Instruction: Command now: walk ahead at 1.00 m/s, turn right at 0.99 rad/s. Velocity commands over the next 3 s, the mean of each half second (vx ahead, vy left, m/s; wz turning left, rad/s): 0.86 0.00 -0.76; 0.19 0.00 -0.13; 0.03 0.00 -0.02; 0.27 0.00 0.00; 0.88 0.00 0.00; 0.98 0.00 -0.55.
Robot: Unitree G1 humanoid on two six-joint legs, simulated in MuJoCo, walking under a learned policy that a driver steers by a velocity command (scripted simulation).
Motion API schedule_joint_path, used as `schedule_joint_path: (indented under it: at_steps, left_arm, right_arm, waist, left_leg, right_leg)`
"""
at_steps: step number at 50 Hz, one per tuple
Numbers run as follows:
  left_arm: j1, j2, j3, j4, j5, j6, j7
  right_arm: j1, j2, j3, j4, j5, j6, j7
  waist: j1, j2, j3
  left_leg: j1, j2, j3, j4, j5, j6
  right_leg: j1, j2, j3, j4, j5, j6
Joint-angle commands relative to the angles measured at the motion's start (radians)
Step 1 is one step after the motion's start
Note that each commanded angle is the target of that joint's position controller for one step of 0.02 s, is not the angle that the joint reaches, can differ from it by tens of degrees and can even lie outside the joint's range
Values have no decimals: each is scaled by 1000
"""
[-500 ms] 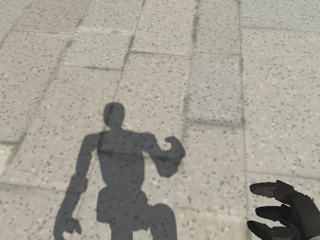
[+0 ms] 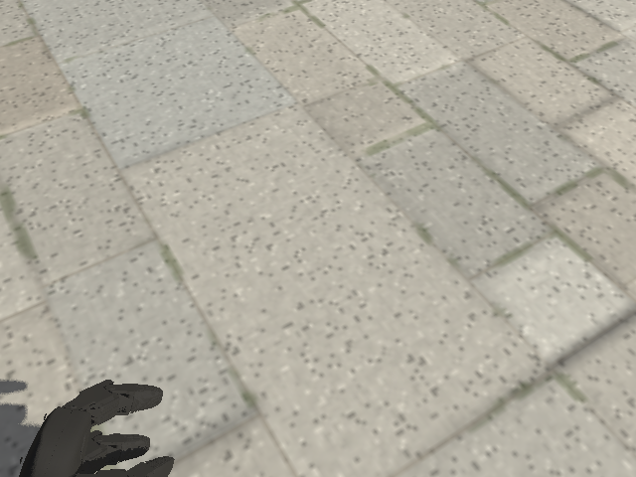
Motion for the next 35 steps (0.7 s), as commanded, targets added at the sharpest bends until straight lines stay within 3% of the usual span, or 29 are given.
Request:
schedule_joint_path:
  at_steps: [1,2,3,4,5,7,8,10,12,14,15,17,18,19,20,21,22,23,24,25,26,27,29,32,35]
  left_arm:
    - [443,279,116,118,-26,21,61]
    - [439,346,132,66,2,35,62]
    - [440,294,130,66,-3,36,73]
    - [410,242,119,88,-5,25,82]
    - [383,215,110,102,-7,8,87]
    - [339,169,87,102,-11,-23,91]
    - [341,157,82,105,-15,-36,86]
    - [332,162,85,107,-17,-53,80]
    - [330,163,91,112,-17,-61,73]
    - [379,161,93,137,-33,-70,63]
    - [410,158,93,151,-37,-72,62]
    - [474,166,94,186,-33,-64,73]
    - [491,186,97,198,-27,-61,81]
    - [469,208,100,201,-25,-59,84]
    - [437,186,95,191,-26,-63,85]
    - [482,67,68,159,-32,-66,89]
    - [586,56,59,143,-66,-61,101]
    - [516,115,62,168,-25,-48,109]
    - [412,107,59,158,-20,-46,101]
    - [349,94,55,144,-15,-40,89]
    - [317,73,52,132,0,-27,76]
    - [339,48,46,135,7,-10,67]
    - [358,25,39,135,14,9,59]
    - [327,-2,19,121,6,15,52]
    - [253,-4,5,122,2,18,49]
  right_arm:
    - [-176,-83,-19,-176,-29,-4,9]
    - [-170,-141,-22,-304,3,-26,11]
    - [-266,-174,-16,-310,-5,-50,11]
    - [-285,-171,-11,-302,-1,-58,10]
    - [-303,-156,-6,-295,-16,-51,6]
    - [-252,-144,-2,-277,-41,-6,5]
    - [-269,-132,0,-287,-41,12,7]
    - [-405,-94,15,-347,-31,21,17]
    - [-482,-55,31,-372,-10,16,31]
    - [-503,-52,33,-361,6,10,38]
    - [-517,-63,29,-361,7,9,38]
    - [-507,-87,17,-347,-11,1,29]
    - [-441,-111,5,-325,-19,-7,18]
    - [-316,-135,-10,-292,-20,-20,8]
    - [-170,-171,-24,-253,-22,-34,-3]
    - [-29,-260,-42,-234,-39,-42,-8]
    - [-20,-292,-61,-217,-22,-31,14]
    - [-100,-213,-52,-251,0,-19,21]
    - [-176,-124,-27,-242,6,-21,22]
    - [-196,-85,-14,-220,3,-20,23]
    - [-172,-78,-8,-193,10,-25,18]
    - [-171,-85,-9,-172,16,-28,17]
    - [-197,-110,-15,-154,21,-38,21]
    - [-272,-109,-9,-144,14,-33,30]
    - [-250,-105,-9,-119,26,-20,35]
  waist:
    - [198,-173,-125]
    - [174,-178,-367]
    - [190,5,-269]
    - [137,83,-100]
    - [87,139,-35]
    - [9,156,11]
    - [-1,147,24]
    - [18,116,71]
    - [45,75,68]
    - [88,49,31]
    - [107,38,25]
    - [127,50,12]
    - [103,35,-34]
    - [29,25,-93]
    - [-51,16,-157]
    - [-57,214,-313]
    - [-12,426,-525]
    - [-15,205,-467]
    - [-11,149,-311]
    - [-4,110,-212]
    - [0,119,-144]
    - [31,124,-117]
    - [74,124,-114]
    - [113,164,-122]
    - [82,197,-117]
  left_leg:
    - [-826,-50,-86,1021,-111,51]
    - [-1076,-91,-325,1140,-104,33]
    - [-1133,-27,-386,1041,-11,38]
    - [-1104,8,-382,922,38,38]
    - [-1027,35,-380,841,22,26]
    - [-889,70,-383,710,-34,-6]
    - [-853,81,-374,626,-65,-18]
    - [-788,81,-335,425,70,-28]
    - [-667,54,-314,214,336,-14]
    - [-556,23,-289,84,523,18]
    - [-552,16,-289,39,549,33]
    - [-571,-41,-268,-54,491,65]
    - [-520,-87,-257,-72,439,80]
    - [-404,-96,-257,-118,468,93]
    - [-216,-24,-295,-129,547,107]
    - [77,268,-538,4,967,187]
    - [281,458,-944,-44,1222,346]
    - [155,391,-860,-79,1110,324]
    - [24,323,-712,-111,1059,292]
    - [-77,274,-631,-147,1021,270]
    - [-162,246,-577,-174,1058,255]
    - [-243,231,-539,-207,1049,252]
    - [-338,216,-479,-253,1081,265]
    - [-447,150,-329,-283,1069,236]
    - [-470,118,-286,-285,931,207]
  right_leg:
    - [822,-140,438,-33,63,-106]
    - [1073,-289,907,-280,-144,-299]
    - [974,-307,976,-427,-279,-255]
    - [786,-278,902,-461,-234,-218]
    - [628,-229,817,-459,-124,-194]
    - [396,-160,671,-464,22,-180]
    - [319,-134,629,-478,26,-174]
    - [184,-73,562,-522,40,-152]
    - [134,-19,496,-531,94,-96]
    - [188,-39,482,-543,207,-57]
    - [263,-62,491,-533,258,-43]
    - [469,-74,476,-401,573,4]
    - [548,-81,478,-283,772,37]
    - [572,-71,457,-107,856,77]
    - [478,-32,437,106,724,108]
    - [257,70,334,495,81,151]
    - [35,177,292,779,-436,186]
    - [0,88,315,780,-335,177]
    - [-29,51,300,706,-285,183]
    - [-56,26,282,651,-288,184]
    - [-44,10,291,588,-287,182]
    - [2,6,285,543,-280,187]
    - [63,21,263,451,-251,199]
    - [181,4,204,183,-111,199]
    - [295,-11,159,7,49,193]
Next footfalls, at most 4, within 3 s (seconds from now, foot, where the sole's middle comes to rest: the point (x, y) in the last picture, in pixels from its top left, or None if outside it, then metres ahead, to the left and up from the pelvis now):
0.40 left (282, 386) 0.66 0.07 -0.73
0.80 right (386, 381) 0.66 -0.16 -0.73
2.04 right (418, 349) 0.74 -0.24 -0.73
2.52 left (408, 193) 1.22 -0.30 -0.73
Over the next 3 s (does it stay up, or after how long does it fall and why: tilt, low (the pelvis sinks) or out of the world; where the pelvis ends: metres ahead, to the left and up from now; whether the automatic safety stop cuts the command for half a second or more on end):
stays up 1.41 -0.51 0.01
